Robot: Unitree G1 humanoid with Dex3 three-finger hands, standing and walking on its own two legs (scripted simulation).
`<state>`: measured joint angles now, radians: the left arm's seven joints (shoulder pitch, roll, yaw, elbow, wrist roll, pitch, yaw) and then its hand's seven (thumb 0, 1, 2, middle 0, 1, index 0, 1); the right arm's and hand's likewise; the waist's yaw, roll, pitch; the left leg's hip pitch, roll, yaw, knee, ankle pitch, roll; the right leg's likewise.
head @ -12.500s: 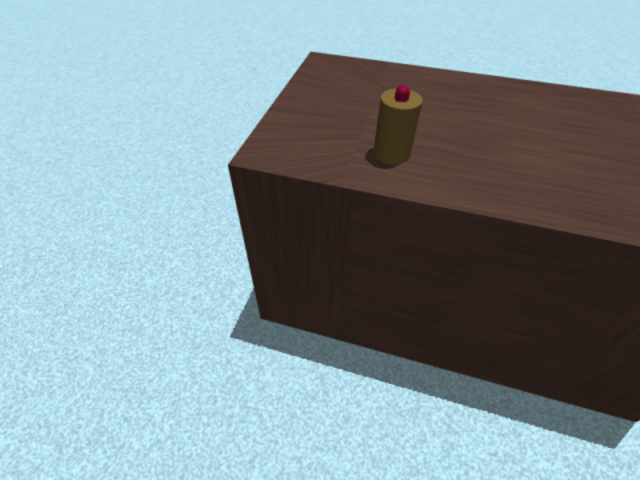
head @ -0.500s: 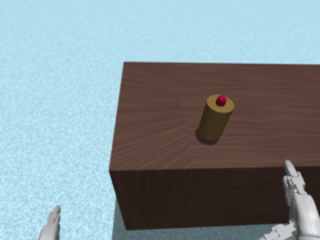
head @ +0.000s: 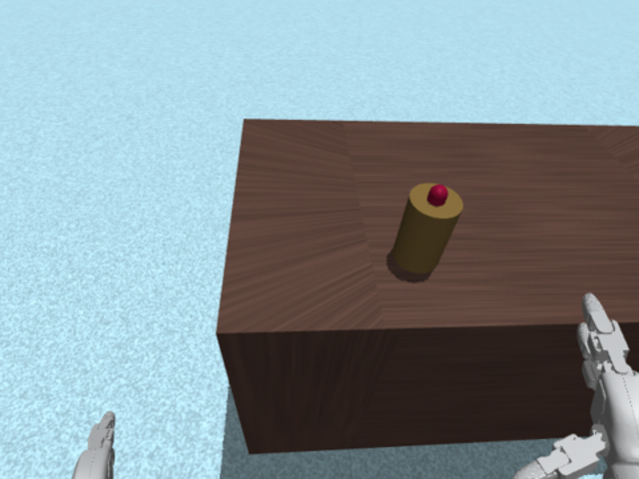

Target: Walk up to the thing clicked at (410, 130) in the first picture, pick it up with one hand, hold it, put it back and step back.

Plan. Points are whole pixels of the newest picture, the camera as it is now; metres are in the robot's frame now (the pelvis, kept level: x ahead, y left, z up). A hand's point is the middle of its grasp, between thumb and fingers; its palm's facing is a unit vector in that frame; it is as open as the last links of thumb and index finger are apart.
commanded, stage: rise first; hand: right
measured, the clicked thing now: (427, 224) +0.51 -0.21 +0.01
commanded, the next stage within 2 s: go down in 0.12 s
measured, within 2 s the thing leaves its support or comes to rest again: neither
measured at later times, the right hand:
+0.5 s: hand (568, 377) +0.20 -0.25 +0.10, palm faces +0.32 +0.89 -0.33, open 17.4 cm
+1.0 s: hand (586, 275) +0.32 -0.33 +0.11, palm faces +0.17 +0.99 +0.01, open 17.7 cm
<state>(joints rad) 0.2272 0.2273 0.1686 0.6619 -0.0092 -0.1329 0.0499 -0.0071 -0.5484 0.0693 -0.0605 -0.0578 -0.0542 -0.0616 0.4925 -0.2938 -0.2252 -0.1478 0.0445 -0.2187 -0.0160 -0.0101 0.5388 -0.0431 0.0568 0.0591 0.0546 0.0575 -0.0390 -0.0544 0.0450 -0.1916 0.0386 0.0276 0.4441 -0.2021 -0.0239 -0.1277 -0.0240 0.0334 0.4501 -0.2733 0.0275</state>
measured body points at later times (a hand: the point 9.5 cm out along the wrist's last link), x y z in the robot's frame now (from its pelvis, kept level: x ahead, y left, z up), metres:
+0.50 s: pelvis +0.00 +0.00 +0.00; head -0.01 +0.02 +0.45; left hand +0.17 +0.27 -0.09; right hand +0.18 -0.30 +0.12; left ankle +0.03 +0.13 -0.74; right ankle -0.02 -0.14 -0.74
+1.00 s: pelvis -0.01 +0.00 -0.01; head +0.01 -0.01 +0.44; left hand +0.14 +0.26 -0.09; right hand +0.31 -0.38 +0.12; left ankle +0.03 +0.13 -0.74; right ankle -0.02 -0.14 -0.74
